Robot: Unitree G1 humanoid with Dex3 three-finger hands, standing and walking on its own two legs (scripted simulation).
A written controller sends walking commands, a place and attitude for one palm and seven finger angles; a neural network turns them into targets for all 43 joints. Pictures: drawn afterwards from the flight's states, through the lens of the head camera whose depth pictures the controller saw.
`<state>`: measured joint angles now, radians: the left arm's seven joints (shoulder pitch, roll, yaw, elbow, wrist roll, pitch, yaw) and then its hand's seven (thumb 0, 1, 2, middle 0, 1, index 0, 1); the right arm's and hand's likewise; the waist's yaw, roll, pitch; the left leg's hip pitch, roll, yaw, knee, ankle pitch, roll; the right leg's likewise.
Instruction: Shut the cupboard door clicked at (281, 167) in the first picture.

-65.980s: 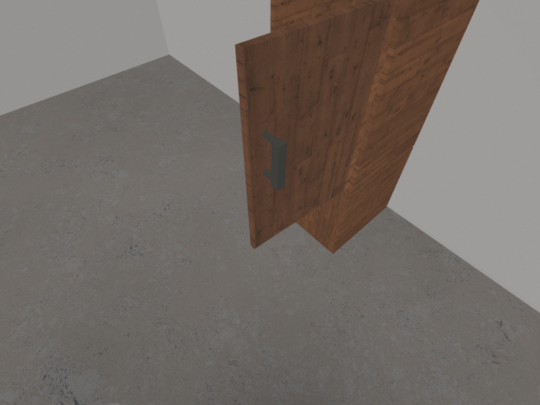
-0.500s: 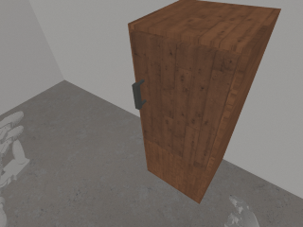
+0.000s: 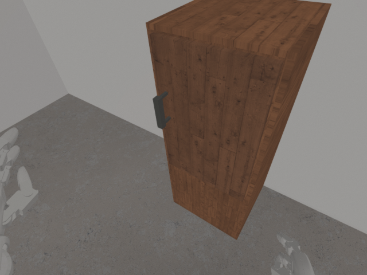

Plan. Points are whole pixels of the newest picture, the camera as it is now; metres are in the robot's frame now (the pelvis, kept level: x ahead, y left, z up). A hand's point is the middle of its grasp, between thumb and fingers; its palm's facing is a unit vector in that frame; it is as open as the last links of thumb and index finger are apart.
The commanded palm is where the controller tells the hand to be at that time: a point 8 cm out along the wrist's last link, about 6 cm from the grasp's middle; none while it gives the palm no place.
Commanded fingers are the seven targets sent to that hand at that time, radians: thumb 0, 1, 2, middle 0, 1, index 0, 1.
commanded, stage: step back with the hand held close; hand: left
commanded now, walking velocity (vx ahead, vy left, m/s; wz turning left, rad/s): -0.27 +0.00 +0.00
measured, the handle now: (163, 110) +0.63 +0.14 +0.00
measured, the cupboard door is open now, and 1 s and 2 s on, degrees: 0 0 0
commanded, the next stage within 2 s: stop stepping back and stand still in 1.14 s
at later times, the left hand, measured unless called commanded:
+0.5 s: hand out of the picture +0.13 +0.29 +0.16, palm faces +0.51 -0.74 -0.44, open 7.4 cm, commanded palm +0.07 +0.31 +0.18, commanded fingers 0.00 0.90 0.90 -0.20 -0.30 -0.20 -0.30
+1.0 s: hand out of the picture +0.03 +0.28 +0.17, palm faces +0.58 -0.63 -0.52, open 7.4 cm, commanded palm -0.05 +0.31 +0.18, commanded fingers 0.00 0.90 0.90 -0.20 -0.30 -0.20 -0.30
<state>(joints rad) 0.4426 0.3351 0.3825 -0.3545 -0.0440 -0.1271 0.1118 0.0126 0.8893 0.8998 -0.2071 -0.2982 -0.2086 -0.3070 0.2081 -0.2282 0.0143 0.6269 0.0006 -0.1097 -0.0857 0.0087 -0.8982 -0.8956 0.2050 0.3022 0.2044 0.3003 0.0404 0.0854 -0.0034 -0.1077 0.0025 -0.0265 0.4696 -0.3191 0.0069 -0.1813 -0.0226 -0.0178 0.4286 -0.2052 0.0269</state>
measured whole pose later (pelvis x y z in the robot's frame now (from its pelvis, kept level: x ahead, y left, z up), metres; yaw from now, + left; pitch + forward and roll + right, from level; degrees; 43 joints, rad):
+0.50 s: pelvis -0.07 +0.01 -0.02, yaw +0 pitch -2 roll +0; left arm 0.47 0.38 0.45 -0.41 -0.01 -0.21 0.15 0.01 0.89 0.90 -0.21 -0.30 -0.21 -0.31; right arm 0.24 -0.21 0.01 0.54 0.01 -0.04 -0.09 0.01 -0.90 -0.90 0.21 0.30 0.21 0.30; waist 0.01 0.01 -0.01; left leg -0.34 -0.03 0.00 0.69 -0.32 0.04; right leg -0.40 -0.05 0.01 0.62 -0.18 0.05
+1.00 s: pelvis -0.14 -0.01 -0.04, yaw +9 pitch -3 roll -1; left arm 0.49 0.48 0.52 -0.46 0.03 -0.29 0.17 0.01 0.89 0.90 -0.21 -0.30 -0.21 -0.31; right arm 0.29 -0.23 -0.02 0.58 0.02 -0.09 -0.09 0.01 -0.90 -0.90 0.20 0.30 0.20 0.30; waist -0.07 0.00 0.03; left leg -0.52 0.03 0.02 0.82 -0.37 0.04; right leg -0.50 0.02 0.06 0.72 -0.19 0.04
